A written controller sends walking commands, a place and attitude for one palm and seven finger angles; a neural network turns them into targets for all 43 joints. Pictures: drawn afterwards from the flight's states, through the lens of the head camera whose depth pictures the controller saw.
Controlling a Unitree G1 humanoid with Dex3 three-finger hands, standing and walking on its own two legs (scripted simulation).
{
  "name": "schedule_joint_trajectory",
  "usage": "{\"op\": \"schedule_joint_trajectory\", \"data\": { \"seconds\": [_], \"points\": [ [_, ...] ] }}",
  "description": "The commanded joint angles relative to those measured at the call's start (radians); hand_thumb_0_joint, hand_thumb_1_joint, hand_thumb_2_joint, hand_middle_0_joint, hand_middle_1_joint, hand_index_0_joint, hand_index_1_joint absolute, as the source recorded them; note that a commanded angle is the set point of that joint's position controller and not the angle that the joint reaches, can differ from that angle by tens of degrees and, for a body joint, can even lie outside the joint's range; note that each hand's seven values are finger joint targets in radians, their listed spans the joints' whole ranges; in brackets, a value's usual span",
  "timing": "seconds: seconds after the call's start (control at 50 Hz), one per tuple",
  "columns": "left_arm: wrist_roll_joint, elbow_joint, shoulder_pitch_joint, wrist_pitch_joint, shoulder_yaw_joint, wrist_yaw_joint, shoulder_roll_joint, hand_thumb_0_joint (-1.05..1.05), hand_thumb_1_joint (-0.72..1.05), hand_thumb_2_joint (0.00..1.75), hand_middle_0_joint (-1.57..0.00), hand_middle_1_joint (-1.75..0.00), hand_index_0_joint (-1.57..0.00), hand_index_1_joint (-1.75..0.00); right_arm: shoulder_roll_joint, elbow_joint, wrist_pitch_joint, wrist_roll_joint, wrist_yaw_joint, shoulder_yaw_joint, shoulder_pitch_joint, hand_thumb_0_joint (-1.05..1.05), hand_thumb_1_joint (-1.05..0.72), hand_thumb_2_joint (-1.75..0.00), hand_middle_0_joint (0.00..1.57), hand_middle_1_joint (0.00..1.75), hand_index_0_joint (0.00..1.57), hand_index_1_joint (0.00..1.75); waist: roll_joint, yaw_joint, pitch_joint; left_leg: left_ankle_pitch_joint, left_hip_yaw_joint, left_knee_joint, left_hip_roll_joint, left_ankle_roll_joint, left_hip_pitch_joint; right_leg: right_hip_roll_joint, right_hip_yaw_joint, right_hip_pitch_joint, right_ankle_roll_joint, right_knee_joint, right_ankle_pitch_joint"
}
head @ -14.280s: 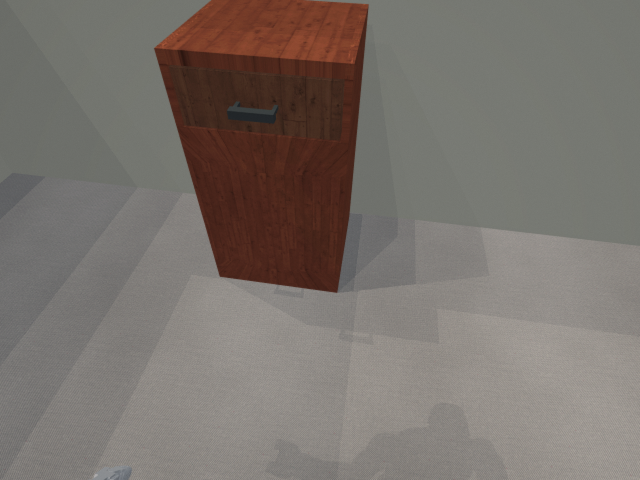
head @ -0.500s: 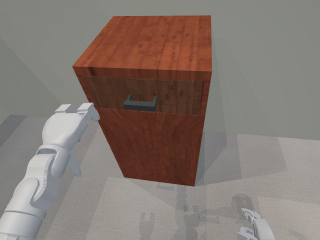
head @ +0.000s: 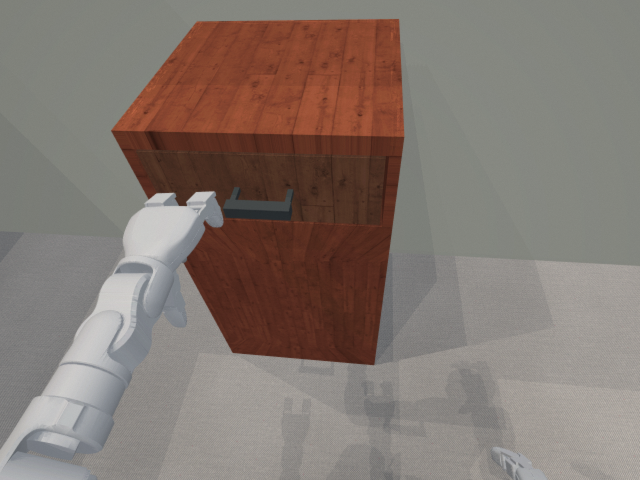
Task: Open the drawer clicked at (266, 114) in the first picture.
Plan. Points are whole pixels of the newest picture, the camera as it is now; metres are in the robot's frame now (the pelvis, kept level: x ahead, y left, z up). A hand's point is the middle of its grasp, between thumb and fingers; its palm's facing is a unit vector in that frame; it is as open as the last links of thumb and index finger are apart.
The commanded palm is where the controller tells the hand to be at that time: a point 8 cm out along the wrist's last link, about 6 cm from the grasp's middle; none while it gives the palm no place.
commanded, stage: move the hooked fingers above the handle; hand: left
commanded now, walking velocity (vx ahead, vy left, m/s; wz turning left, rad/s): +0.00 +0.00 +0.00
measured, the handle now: (260, 201) +0.55 +0.16 +0.00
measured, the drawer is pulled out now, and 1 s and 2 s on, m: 0.00 0.00 0.00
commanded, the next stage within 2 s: none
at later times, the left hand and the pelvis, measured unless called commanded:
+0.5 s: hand (232, 236) +0.42 +0.17 +0.06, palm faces -0.10 -0.04 -0.99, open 13.9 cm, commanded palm +0.42 +0.18 +0.13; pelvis +0.02 -0.01 -0.01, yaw +0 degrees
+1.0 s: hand (275, 208) +0.49 +0.12 +0.05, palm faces -0.08 -0.06 -1.00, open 13.8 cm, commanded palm +0.49 +0.15 +0.11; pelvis +0.02 -0.01 -0.02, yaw +0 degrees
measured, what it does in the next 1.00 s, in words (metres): stands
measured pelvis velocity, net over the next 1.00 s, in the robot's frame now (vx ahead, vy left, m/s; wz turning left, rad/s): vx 0.02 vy -0.01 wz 0.00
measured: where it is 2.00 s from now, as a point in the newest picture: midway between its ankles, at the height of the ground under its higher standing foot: outside the picture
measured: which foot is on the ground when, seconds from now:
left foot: down 0.00-1.00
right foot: down 0.00-1.00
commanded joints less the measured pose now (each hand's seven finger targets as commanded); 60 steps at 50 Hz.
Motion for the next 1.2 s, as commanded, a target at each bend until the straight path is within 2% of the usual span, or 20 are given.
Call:
{"op": "schedule_joint_trajectory", "data": {
  "seconds": [0.0,0.1,0.18,0.2,0.32,0.42,0.46,0.52,0.56,0.6,0.7,0.72,0.8,0.86,0.88,0.92,1.0,1.06,1.1,1.18],
  "points": [
    [-0.001,-0.263,-0.41,-0.09,0.108,0.034,0.194,0.0,-0.5,0.3,-0.3,-1.2,-0.3,-1.2,-0.112,-0.141,-0.055,-0.013,-0.022,-0.053,-0.071,0.0,-0.9,-0.9,0.2,0.3,0.2,0.3,-0.061,-0.017,-0.325,0.277,0.0,-0.015,0.01,0.016,0.203,-0.004,-0.022,0.039,-0.02,-0.053,0.297],
    [0.014,-0.186,-0.439,-0.125,0.217,0.119,0.268,0.0,-0.5,0.3,-0.3,-1.2,-0.3,-1.2,-0.109,-0.105,-0.056,-0.01,-0.022,-0.062,-0.039,0.0,-0.9,-0.9,0.2,0.3,0.2,0.3,-0.043,0.004,-0.336,0.322,0.006,0.007,0.007,0.006,0.163,0.003,-0.024,0.031,-0.028,-0.021,0.332],
    [0.041,-0.114,-0.449,-0.064,0.168,0.18,0.195,0.0,-0.5,0.3,-0.3,-1.2,-0.3,-1.2,-0.101,-0.092,-0.051,-0.008,-0.003,-0.068,-0.032,0.0,-0.9,-0.9,0.2,0.3,0.2,0.3,-0.017,0.001,-0.365,0.374,0.02,0.027,0.011,-0.003,0.159,0.006,-0.032,0.008,-0.032,0.007,0.376],
    [0.048,-0.061,-0.439,-0.034,0.159,0.18,0.179,0.0,-0.5,0.3,-0.3,-1.2,-0.3,-1.2,-0.105,-0.091,-0.048,-0.006,0.001,-0.07,-0.034,0.0,-0.9,-0.9,0.2,0.3,0.2,0.3,-0.059,-0.003,-0.353,0.373,0.022,0.03,0.01,-0.002,0.142,0.009,-0.033,0.01,-0.03,0.003,0.384],
    [0.05,0.015,-0.516,0.055,0.027,0.095,0.107,0.0,-0.5,0.3,-0.3,-1.2,-0.3,-1.2,-0.125,-0.111,-0.024,0.002,-0.004,-0.069,-0.024,0.0,-0.9,-0.9,0.2,0.3,0.2,0.3,-0.127,-0.053,-0.356,0.325,0.035,0.04,0.009,0.016,0.128,-0.003,-0.019,0.02,-0.012,-0.01,0.426],
    [0.033,-0.037,-0.641,-0.048,0.024,0.052,0.121,0.0,-0.5,0.3,-0.3,-1.2,-0.3,-1.2,-0.111,-0.11,-0.024,-0.008,-0.024,-0.072,0.002,0.0,-0.9,-0.9,0.2,0.3,0.2,0.3,-0.091,-0.068,-0.396,0.335,0.022,0.062,-0.002,0.024,0.157,-0.006,-0.007,0.012,-0.011,0.001,0.458],
    [0.034,-0.029,-0.699,-0.1,0.035,0.074,0.119,0.0,-0.5,0.3,-0.3,-1.2,-0.3,-1.2,-0.102,-0.095,-0.029,-0.012,-0.026,-0.073,0.026,0.0,-0.9,-0.9,0.2,0.3,0.2,0.3,-0.066,-0.073,-0.395,0.355,0.013,0.074,0.001,0.022,0.167,-0.003,-0.013,-0.021,-0.016,0.014,0.448],
    [0.052,0.056,-0.69,-0.123,0.119,0.141,0.176,0.0,-0.5,0.3,-0.3,-1.2,-0.3,-1.2,-0.098,-0.078,-0.028,-0.015,-0.021,-0.075,0.046,0.0,-0.9,-0.9,0.2,0.3,0.2,0.3,-0.043,-0.05,-0.393,0.367,0.016,0.087,0.002,0.013,0.128,0.002,-0.019,-0.037,-0.023,0.037,0.434],
    [0.063,0.132,-0.713,-0.098,0.124,0.19,0.164,0.0,-0.5,0.3,-0.3,-1.2,-0.3,-1.2,-0.096,-0.065,-0.031,-0.014,-0.015,-0.073,0.058,0.0,-0.9,-0.9,0.2,0.3,0.2,0.3,-0.072,-0.057,-0.376,0.34,0.021,0.093,0.001,0.011,0.079,0.005,-0.025,-0.059,-0.023,0.046,0.416],
    [0.089,0.225,-0.712,-0.048,0.178,0.233,0.225,0.0,-0.5,0.3,-0.3,-1.2,-0.3,-1.2,-0.106,-0.056,-0.027,-0.016,-0.013,-0.071,0.057,0.0,-0.9,-0.9,0.2,0.3,0.2,0.3,-0.092,-0.046,-0.377,0.309,0.029,0.091,0.0,0.006,0.027,0.007,-0.023,-0.053,-0.023,0.049,0.394],
    [0.113,0.368,-0.799,0.066,0.089,0.227,0.169,0.0,-0.5,0.3,-0.3,-1.2,-0.3,-1.2,-0.119,-0.058,-0.015,-0.013,-0.008,-0.078,0.091,0.0,-0.9,-0.9,0.2,0.3,0.2,0.3,-0.094,-0.084,-0.455,0.308,0.051,0.1,0.001,0.011,0.015,0.003,-0.015,-0.018,-0.014,0.045,0.44],
    [0.102,0.364,-0.829,0.072,0.038,0.204,0.121,0.0,-0.5,0.3,-0.3,-1.2,-0.3,-1.2,-0.123,-0.06,-0.014,-0.011,-0.007,-0.081,0.103,0.0,-0.9,-0.9,0.2,0.3,0.2,0.3,-0.094,-0.104,-0.47,0.309,0.053,0.103,0.002,0.017,0.03,-0.001,-0.011,-0.014,-0.008,0.04,0.47],
    [0.045,0.307,-0.914,0.003,-0.063,0.108,0.001,0.0,-0.5,0.3,-0.3,-1.2,-0.3,-1.2,-0.122,-0.057,-0.02,-0.015,-0.014,-0.097,0.135,0.0,-0.9,-0.9,0.2,0.3,0.2,0.3,-0.133,-0.16,-0.482,0.342,0.036,0.114,0.0,0.029,0.081,-0.005,-0.006,-0.019,0.005,0.025,0.53],
    [0.046,0.284,-0.962,-0.089,-0.008,0.093,0.079,0.0,-0.5,0.3,-0.3,-1.2,-0.3,-1.2,-0.128,-0.032,-0.027,-0.02,-0.026,-0.098,0.167,0.0,-0.9,-0.9,0.2,0.3,0.2,0.3,-0.098,-0.165,-0.452,0.321,0.021,0.12,0.001,0.03,0.078,-0.004,0.001,-0.068,0.002,0.032,0.496],
    [0.051,0.275,-0.986,-0.114,-0.023,0.105,0.059,0.0,-0.5,0.3,-0.3,-1.2,-0.3,-1.2,-0.121,-0.029,-0.031,-0.021,-0.024,-0.1,0.179,0.0,-0.9,-0.9,0.2,0.3,0.2,0.3,-0.072,-0.166,-0.452,0.315,0.019,0.127,-0.001,0.029,0.081,-0.001,0.002,-0.095,-0.001,0.035,0.468],
    [0.077,0.306,-1.006,-0.142,0.057,0.158,0.142,0.0,-0.5,0.3,-0.3,-1.2,-0.3,-1.2,-0.12,-0.013,-0.037,-0.023,-0.022,-0.097,0.202,0.0,-0.9,-0.9,0.2,0.3,0.2,0.3,-0.046,-0.153,-0.458,0.317,0.012,0.139,0.002,0.023,0.048,0.005,-0.005,-0.122,-0.011,0.056,0.43],
    [0.12,0.42,-0.965,-0.075,0.224,0.304,0.302,0.0,-0.5,0.3,-0.3,-1.2,-0.3,-1.2,-0.123,-0.013,-0.04,-0.029,-0.014,-0.085,0.206,0.0,-0.9,-0.9,0.2,0.3,0.2,0.3,-0.016,-0.098,-0.484,0.309,0.023,0.147,0.004,0.011,-0.052,0.017,-0.026,-0.127,-0.026,0.1,0.36],
    [0.153,0.523,-0.938,0.047,0.196,0.368,0.288,0.0,-0.5,0.3,-0.3,-1.2,-0.3,-1.2,-0.125,-0.023,-0.031,-0.03,-0.004,-0.077,0.184,0.0,-0.9,-0.9,0.2,0.3,0.2,0.3,0.001,-0.091,-0.494,0.297,0.05,0.144,0.008,0.004,-0.087,0.022,-0.035,-0.118,-0.024,0.104,0.357],
    [0.167,0.565,-0.957,0.114,0.193,0.371,0.299,0.0,-0.5,0.3,-0.3,-1.2,-0.3,-1.2,-0.132,-0.026,-0.023,-0.024,-0.003,-0.077,0.184,0.0,-0.9,-0.9,0.2,0.3,0.2,0.3,-0.08,-0.101,-0.507,0.294,0.056,0.143,0.008,0.009,-0.105,0.026,-0.033,-0.082,-0.017,0.093,0.371],
    [0.156,0.619,-1.018,0.209,0.157,0.345,0.317,0.0,-0.5,0.3,-0.3,-1.2,-0.3,-1.2,-0.134,-0.029,-0.006,-0.003,-0.024,-0.067,0.169,0.0,-0.9,-0.9,0.2,0.3,0.2,0.3,-0.138,-0.12,-0.494,0.209,0.074,0.105,0.008,0.017,-0.127,0.013,-0.016,-0.027,0.002,0.046,0.344]
  ]
}}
